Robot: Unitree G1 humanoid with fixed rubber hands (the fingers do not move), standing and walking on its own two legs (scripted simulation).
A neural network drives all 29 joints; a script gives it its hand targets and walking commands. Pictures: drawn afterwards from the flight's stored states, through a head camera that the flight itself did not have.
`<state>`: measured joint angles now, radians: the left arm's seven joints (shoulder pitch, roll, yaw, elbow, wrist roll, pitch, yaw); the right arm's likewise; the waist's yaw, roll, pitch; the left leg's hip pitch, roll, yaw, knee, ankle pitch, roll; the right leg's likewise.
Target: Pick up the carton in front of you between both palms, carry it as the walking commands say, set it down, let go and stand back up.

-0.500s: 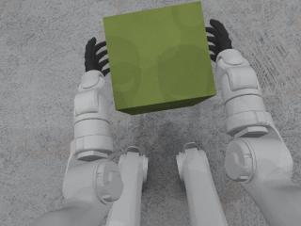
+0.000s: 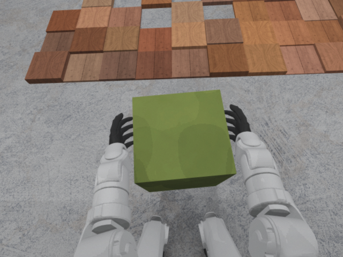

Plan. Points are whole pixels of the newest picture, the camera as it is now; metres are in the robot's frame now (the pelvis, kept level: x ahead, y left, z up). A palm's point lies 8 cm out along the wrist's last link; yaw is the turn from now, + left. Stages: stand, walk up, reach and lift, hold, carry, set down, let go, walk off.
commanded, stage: reach and lift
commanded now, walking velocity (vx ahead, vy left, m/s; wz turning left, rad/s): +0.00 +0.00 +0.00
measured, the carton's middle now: (179, 148) +0.41 +0.00 -0.11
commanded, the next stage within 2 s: hold in 1.64 s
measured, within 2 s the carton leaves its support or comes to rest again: neither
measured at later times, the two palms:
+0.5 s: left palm (90, 138) +0.35 +0.15 +0.11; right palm (267, 130) +0.35 -0.15 +0.11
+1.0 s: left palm (78, 137) +0.34 +0.15 +0.15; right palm (279, 129) +0.33 -0.15 +0.15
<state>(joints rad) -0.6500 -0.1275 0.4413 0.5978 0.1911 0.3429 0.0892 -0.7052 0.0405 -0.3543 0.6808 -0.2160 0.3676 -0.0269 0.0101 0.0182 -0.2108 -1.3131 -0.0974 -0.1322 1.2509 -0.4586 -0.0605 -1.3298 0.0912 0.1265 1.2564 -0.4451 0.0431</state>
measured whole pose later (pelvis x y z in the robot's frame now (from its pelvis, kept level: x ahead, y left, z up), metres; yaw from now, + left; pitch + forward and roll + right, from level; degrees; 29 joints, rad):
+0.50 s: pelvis +0.05 +0.01 +0.11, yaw +0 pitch +8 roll +0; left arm -0.29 -0.16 0.28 0.46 0.21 0.45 0.06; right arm -0.30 0.13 -0.26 0.48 -0.21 0.47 -0.03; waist 0.00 0.01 -0.13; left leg -0.47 -0.06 -0.15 0.63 -0.30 -0.02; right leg -0.47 0.05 0.15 0.62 -0.28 0.03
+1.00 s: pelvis +0.04 +0.01 +0.13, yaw +0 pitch -3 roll +0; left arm -0.33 -0.17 0.31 0.41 0.29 0.60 0.02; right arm -0.33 0.16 -0.29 0.40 -0.30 0.63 0.00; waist -0.01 0.01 -0.01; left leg -0.20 -0.05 -0.15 0.49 -0.24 -0.02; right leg -0.21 0.04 0.14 0.49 -0.23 0.02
